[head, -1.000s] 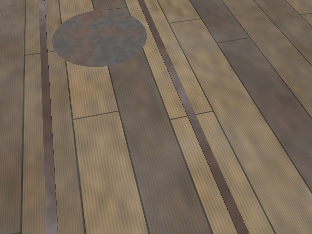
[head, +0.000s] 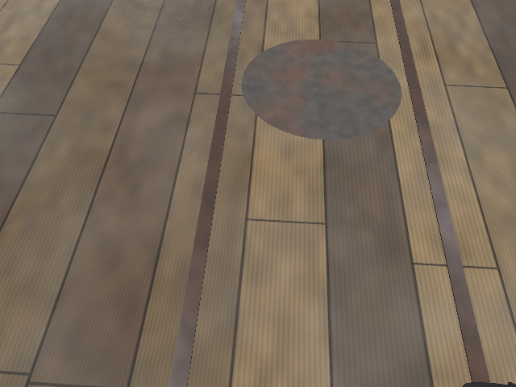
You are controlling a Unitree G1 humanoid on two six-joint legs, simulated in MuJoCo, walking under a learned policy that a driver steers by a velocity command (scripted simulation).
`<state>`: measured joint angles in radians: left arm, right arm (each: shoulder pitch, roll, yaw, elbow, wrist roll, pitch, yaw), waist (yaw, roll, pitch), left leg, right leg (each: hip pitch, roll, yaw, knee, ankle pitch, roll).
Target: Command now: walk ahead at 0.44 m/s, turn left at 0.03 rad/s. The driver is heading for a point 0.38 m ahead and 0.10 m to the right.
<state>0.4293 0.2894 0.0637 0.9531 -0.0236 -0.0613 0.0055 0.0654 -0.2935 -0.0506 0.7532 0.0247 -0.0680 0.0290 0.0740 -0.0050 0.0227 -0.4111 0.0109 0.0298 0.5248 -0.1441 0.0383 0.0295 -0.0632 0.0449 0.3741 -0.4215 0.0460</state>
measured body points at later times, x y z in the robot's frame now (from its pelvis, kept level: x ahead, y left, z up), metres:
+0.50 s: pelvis +0.26 -0.01 -0.01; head +0.29 -0.02 +0.44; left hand +0.51 +0.18 -0.09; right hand +0.20 -0.28 -0.14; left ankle +0.09 +0.12 -0.72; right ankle +0.40 -0.13 -0.72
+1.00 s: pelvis +0.40 -0.03 +0.01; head +0.41 -0.02 +0.46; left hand +0.57 +0.19 -0.12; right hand +0.43 -0.31 -0.12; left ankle +0.45 +0.11 -0.73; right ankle +0.40 -0.13 -0.73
